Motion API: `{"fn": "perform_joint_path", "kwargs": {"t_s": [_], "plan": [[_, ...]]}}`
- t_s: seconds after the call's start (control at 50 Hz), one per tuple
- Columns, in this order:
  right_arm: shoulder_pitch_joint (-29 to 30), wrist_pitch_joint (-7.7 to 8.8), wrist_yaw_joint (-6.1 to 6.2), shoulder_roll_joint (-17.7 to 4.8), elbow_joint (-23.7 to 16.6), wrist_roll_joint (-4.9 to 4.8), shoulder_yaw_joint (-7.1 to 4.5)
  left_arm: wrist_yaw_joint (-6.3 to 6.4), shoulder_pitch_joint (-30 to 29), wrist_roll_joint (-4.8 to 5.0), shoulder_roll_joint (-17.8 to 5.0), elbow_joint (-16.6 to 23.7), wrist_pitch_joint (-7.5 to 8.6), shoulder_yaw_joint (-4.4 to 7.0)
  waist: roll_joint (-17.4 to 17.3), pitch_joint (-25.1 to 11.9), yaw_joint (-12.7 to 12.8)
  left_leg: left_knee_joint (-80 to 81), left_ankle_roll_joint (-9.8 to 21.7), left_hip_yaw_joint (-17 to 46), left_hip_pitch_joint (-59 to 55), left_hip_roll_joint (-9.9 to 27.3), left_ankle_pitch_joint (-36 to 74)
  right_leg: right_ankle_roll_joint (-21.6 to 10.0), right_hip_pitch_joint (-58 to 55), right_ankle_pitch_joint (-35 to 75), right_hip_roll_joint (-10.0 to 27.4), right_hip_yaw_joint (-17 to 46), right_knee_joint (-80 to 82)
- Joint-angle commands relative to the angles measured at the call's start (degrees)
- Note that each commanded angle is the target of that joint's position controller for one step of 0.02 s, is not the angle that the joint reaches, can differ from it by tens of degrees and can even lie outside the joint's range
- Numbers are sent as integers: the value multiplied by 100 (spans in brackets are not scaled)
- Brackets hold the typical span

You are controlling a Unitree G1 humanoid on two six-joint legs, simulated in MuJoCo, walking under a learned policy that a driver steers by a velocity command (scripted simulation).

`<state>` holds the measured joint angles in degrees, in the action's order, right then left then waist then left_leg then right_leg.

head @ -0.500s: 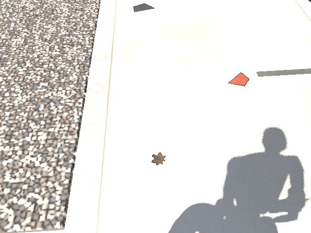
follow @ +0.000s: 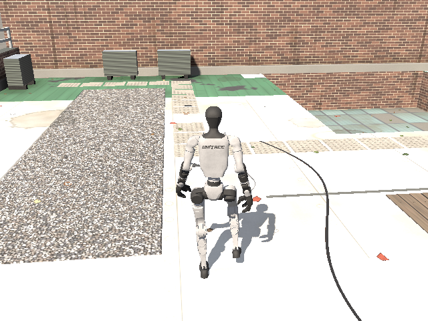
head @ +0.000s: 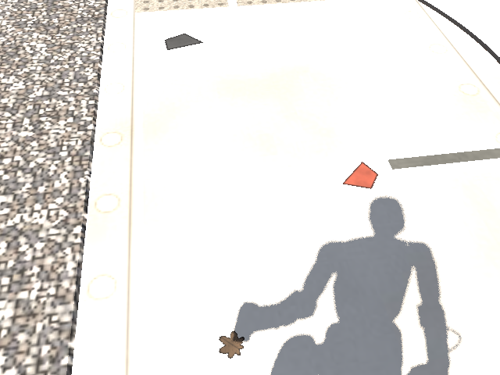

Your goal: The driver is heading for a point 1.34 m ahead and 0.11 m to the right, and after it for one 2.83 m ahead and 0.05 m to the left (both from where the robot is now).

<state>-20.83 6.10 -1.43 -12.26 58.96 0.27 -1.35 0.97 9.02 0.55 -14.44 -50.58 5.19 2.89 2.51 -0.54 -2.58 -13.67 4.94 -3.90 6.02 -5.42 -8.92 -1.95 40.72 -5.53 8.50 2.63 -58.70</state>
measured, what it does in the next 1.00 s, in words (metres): walks ahead: right foot, then left foot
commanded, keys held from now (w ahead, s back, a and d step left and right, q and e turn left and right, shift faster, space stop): w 1.00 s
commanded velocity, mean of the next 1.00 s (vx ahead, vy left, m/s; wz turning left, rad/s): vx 0.50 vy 0.00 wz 0.00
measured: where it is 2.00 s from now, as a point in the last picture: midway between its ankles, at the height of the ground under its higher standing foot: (250, 209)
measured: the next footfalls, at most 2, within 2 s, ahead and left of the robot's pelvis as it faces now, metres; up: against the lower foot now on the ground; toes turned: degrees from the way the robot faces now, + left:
right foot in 0.26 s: +0.34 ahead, -0.15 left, +0.00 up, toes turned -2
left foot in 0.84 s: +0.65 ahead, +0.08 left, +0.00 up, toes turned +3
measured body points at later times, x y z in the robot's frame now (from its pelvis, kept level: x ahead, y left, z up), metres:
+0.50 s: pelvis +0.29 -0.08 +0.00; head +0.30 -0.09 +0.45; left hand +0.33 +0.18 -0.13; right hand +0.39 -0.34 -0.13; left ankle +0.32 +0.09 -0.66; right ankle +0.30 -0.15 -0.75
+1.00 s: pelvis +0.57 +0.00 -0.01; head +0.59 +0.01 +0.44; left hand +0.62 +0.27 -0.15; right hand +0.66 -0.26 -0.13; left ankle +0.61 +0.08 -0.75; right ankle +0.50 -0.15 -0.65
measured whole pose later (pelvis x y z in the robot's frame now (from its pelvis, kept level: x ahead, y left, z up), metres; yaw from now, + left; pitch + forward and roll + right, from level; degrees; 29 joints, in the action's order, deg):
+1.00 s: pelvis +0.57 +0.00 -0.01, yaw +0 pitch +1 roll +0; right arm -11.5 5.7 -2.0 -13.6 52.8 0.1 -3.1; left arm 0.3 15.5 1.3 -14.9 -54.8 5.5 3.1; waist 2.0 1.2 -0.4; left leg -24.4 4.0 -3.9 17.6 -2.3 -8.4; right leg -3.0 27.0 -18.7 4.0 1.4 -67.4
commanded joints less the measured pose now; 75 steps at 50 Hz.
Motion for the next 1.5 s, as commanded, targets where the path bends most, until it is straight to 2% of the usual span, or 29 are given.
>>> {"fn": "perform_joint_path", "kwargs": {"t_s": [0.02,0.18,0.22,0.26,0.28,0.3,0.32,0.34,0.36,0.4,0.5,0.62,0.74,0.8,0.84,0.86,0.88,0.9,0.94,0.98,1.08,1.2,1.3,1.36,1.4,1.42,1.44,1.46,1.5], "plan": [[109,47,116,-825,-340,-32,-127,-29,-195,-22,-148,324,40,13,-435,403,146,791,797,955,387,1551,1227,84,36,911,16,-60,1124],[-610,-131,185,-989,-70,-122,-200,-299,-1444,76,-202,807,149,-54,-550,617,-170,260,614,933,-1016,1977,1320,-105,-16,601,-364,-249,2768],[-445,-185,199,-1085,-111,-117,-238,-342,-1077,73,-383,769,189,17,-692,358,114,-224,493,876,-1146,2007,2388,-282,-740,191,-574,-393,2940],[-201,-233,192,-973,-227,-51,-183,-295,608,67,-864,278,198,274,-689,-663,937,-2119,227,486,-543,1524,3637,-616,-3086,282,-787,-508,2968],[-289,-206,191,-760,-400,68,-78,-228,1719,-8,-1391,73,165,396,157,-1616,1193,-4145,19,181,798,1073,1689,-1024,-4935,310,479,1023,2919],[-1082,-55,102,49,-333,-49,128,-288,1859,-75,-1551,-21,153,404,1673,-2322,720,-5826,-246,617,2941,69,-2228,-1909,-6581,-789,1548,3814,3811],[-644,83,83,-682,-308,-196,-28,-289,1625,-28,-944,33,164,253,925,-1853,874,-6425,-115,1229,3553,428,-2236,-1619,-6233,-1163,1326,3783,4108],[-37,158,76,-970,-508,-291,-112,-267,1055,0,-706,145,170,175,596,-1021,768,-6376,-33,1057,3774,717,-1659,-1341,-5364,-684,1145,2794,4192],[250,161,127,-941,-566,-257,-125,-280,552,-18,-597,245,170,120,-6,-639,554,-6112,-65,905,3466,1022,-1110,-1219,-4466,66,934,2096,4355],[218,31,163,-749,-571,-141,-179,-327,281,-100,-338,217,189,45,20,-310,210,-5560,-114,887,2885,1324,-620,-1093,-3493,635,538,1266,4704],[630,-172,202,-568,-755,-75,-216,-233,739,-88,-601,-83,198,113,3,103,152,-4570,-327,734,3313,1435,104,-1197,-3189,1214,388,593,5135],[1876,-108,133,-442,-1124,-78,-186,-93,1260,-19,-703,-289,101,115,49,360,503,-2608,-390,503,3396,1218,1508,-948,-3493,895,201,141,5278],[2666,-20,-51,-483,-1462,-148,-146,-45,1680,32,-772,-579,-29,168,98,611,664,-1773,-202,447,3556,1052,1025,-897,-4504,1021,603,175,4872],[2176,37,-106,-717,-1398,-150,-243,-15,1439,42,-906,-555,-99,222,273,255,291,-1563,29,214,2527,758,473,-736,-4653,2463,642,102,4208],[405,35,-39,-1214,-869,-118,-503,-17,1244,-15,-737,-449,-141,144,115,-829,-517,-1612,377,282,-59,742,645,-431,-3747,3111,102,-306,2130],[-500,9,12,-1792,-714,11,-642,-64,1764,-83,-234,-334,-66,-15,-1023,-1789,-470,-1547,1131,2499,-2396,2244,287,-61,-1631,844,-637,-567,-162],[-602,-21,-8,-1599,-659,-45,-565,-112,1947,-4,4,-425,87,-105,-1841,-2352,-383,-513,1629,4644,-3109,2903,-416,52,-358,-2637,-1257,83,-1479],[-187,-7,-14,-1226,-713,-102,-445,-139,1480,151,-583,-331,202,45,-1380,-1605,-388,-361,1308,4129,-2509,2687,-808,-83,230,-2512,-863,479,-1997],[776,5,-24,-815,-913,-54,-313,-88,737,163,-688,-128,232,97,-558,-460,-44,-47,930,2581,-669,2249,-126,-160,70,-1491,-271,150,-1492],[1036,42,-66,-577,-892,29,-239,-32,898,56,-500,-170,68,147,-694,-190,300,314,780,1889,291,1894,295,-145,-610,-1016,-4,176,-928],[539,61,59,-900,-634,6,-312,11,400,-20,-376,28,-89,180,-526,163,305,705,898,1281,418,1802,1074,82,-92,-70,86,74,176],[-16,-21,171,-960,-436,-72,-295,-98,-756,8,-195,354,-22,110,-560,369,-43,758,631,780,3,1601,1050,129,-124,1252,-179,-190,2039],[-447,-147,196,-1019,-190,-107,-335,-265,-1471,66,-216,652,48,50,-581,599,-233,381,625,826,-928,1952,1227,6,91,777,-326,-241,2738],[-299,-217,228,-1129,-178,-126,-391,-340,-1197,77,-411,664,105,105,-740,390,52,-145,483,816,-1199,2084,2331,-225,-588,177,-532,-373,2979],[-50,-263,226,-1066,-252,-121,-361,-299,210,45,-816,239,115,328,-730,-460,774,-1699,247,475,-807,1675,3821,-509,-2651,259,-876,-635,3115],[-61,-254,222,-892,-392,-35,-271,-241,1319,-30,-1247,2,107,454,-186,-1315,1127,-3457,42,226,442,1330,2438,-891,-4528,417,91,459,2936],[-782,-116,145,-71,-416,-27,-35,-258,1726,-45,-1653,-141,80,531,1360,-2103,761,-5527,-338,292,2784,217,-1499,-1853,-6513,-541,1432,3243,3561],[-484,35,112,-615,-340,-163,-151,-254,1678,-6,-1083,-117,73,369,965,-2110,935,-6297,-249,1107,3453,382,-2339,-1753,-6477,-1054,1389,3820,4047],[428,146,133,-967,-608,-290,-250,-227,644,-18,-692,99,88,230,208,-768,688,-6161,-137,861,3647,1007,-1386,-1301,-4833,-258,971,2186,4263]]}}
